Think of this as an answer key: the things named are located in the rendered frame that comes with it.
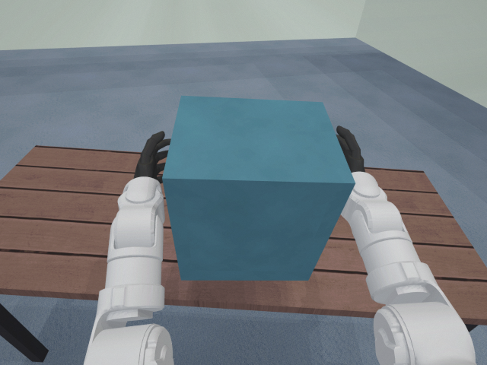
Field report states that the table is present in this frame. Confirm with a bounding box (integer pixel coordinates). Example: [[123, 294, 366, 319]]
[[0, 145, 487, 362]]

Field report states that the robot left forearm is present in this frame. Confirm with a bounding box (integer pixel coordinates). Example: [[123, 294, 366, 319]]
[[84, 176, 165, 365]]

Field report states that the robot left upper arm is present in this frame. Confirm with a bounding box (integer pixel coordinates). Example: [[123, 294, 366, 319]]
[[85, 324, 174, 365]]

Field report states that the right robot hand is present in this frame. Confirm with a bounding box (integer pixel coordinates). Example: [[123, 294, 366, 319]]
[[336, 125, 365, 173]]

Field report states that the carton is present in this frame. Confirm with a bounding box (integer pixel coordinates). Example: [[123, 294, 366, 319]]
[[162, 96, 355, 281]]

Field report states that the robot right forearm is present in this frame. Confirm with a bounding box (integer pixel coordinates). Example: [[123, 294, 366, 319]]
[[341, 172, 476, 361]]

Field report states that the left robot hand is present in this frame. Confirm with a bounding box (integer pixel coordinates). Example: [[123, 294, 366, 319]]
[[134, 131, 171, 184]]

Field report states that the robot right upper arm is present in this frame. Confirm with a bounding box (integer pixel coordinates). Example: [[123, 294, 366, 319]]
[[374, 301, 477, 365]]

